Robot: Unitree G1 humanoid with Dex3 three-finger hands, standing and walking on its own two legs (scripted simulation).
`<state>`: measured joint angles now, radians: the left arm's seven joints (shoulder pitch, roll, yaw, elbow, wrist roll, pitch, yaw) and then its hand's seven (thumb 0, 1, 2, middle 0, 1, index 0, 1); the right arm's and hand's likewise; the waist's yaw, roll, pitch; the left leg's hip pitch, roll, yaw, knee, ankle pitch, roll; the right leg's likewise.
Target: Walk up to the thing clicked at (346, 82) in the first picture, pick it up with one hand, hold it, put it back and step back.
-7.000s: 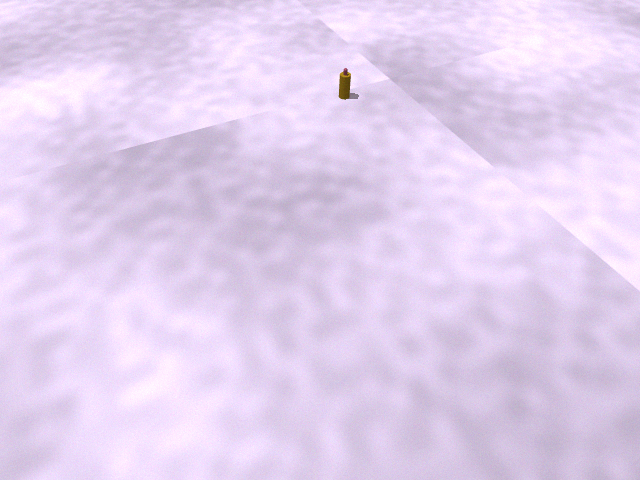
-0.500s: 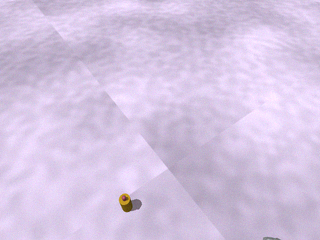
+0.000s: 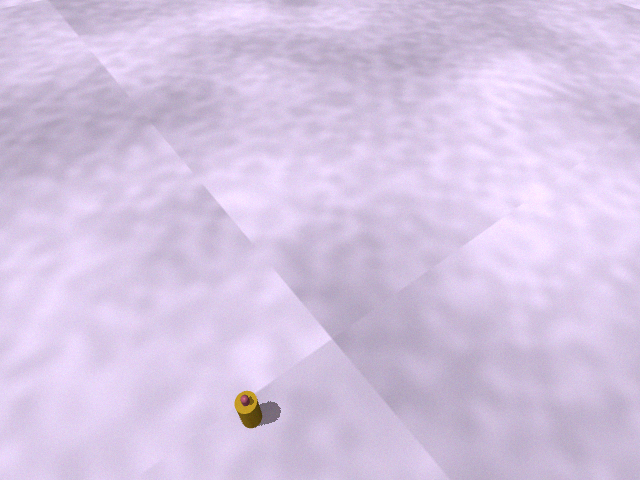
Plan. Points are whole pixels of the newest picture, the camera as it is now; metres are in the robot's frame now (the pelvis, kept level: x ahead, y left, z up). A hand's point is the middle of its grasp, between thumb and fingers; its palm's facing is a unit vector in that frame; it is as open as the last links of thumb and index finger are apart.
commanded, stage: walk up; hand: left
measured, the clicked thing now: (248, 408) +0.42 +0.21 -0.70
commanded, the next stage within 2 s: stand in 0.14 s
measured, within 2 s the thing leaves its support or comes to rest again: neither
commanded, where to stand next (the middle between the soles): +0.07 +0.00 m, yaw +1 degrees
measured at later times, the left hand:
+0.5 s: hand out of the picture +0.07 +0.25 -0.16, palm faces -0.01 -0.94 -0.34, open 7.4 cm
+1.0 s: hand out of the picture +0.07 +0.25 -0.16, palm faces -0.01 -0.94 -0.34, open 7.4 cm
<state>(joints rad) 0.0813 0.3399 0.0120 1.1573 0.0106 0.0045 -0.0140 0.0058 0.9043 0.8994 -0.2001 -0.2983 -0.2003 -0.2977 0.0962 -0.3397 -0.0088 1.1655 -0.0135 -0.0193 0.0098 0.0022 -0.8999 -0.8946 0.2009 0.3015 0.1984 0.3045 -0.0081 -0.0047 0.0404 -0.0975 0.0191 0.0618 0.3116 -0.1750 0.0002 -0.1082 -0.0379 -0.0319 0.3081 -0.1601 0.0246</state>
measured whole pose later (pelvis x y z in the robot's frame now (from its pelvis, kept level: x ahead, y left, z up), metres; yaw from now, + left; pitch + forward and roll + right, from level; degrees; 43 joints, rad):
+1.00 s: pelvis +0.01 +0.00 +0.00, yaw +1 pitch -2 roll +0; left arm 0.11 0.35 0.00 1.14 0.01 0.00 -0.01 0.01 0.90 0.90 -0.20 -0.30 -0.20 -0.30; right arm 0.10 -0.35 0.00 1.15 -0.01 -0.01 0.01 0.00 -0.90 -0.89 0.20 0.30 0.20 0.30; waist 0.00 0.00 0.04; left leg -0.09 0.01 0.04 0.31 -0.18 0.00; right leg -0.09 -0.04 -0.05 0.30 -0.17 0.03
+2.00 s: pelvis +0.01 +0.01 +0.00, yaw +1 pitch -2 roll +0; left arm 0.13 0.35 0.00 1.13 0.01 0.00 -0.01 0.01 0.90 0.90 -0.20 -0.30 -0.20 -0.30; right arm 0.12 -0.35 0.00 1.14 -0.01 -0.01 0.01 0.00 -0.90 -0.89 0.20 0.30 0.20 0.30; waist 0.00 -0.01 0.04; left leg -0.09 0.00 0.04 0.31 -0.19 0.01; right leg -0.08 -0.05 -0.05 0.29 -0.17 0.04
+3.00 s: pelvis -0.01 +0.01 -0.07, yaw +1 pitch +15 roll -2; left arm 0.14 0.37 0.27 0.71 0.04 0.06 -0.12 0.00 -0.31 0.06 -0.07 -0.05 -0.07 -0.05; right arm 0.25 -0.25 -0.04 0.65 0.02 -0.08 -0.03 0.01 -0.93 -0.90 0.20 0.30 0.20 0.30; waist -0.03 -0.01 -0.08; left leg -0.79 0.04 0.02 1.02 -0.48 0.01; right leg -0.77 -0.04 -0.05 0.98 -0.45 0.03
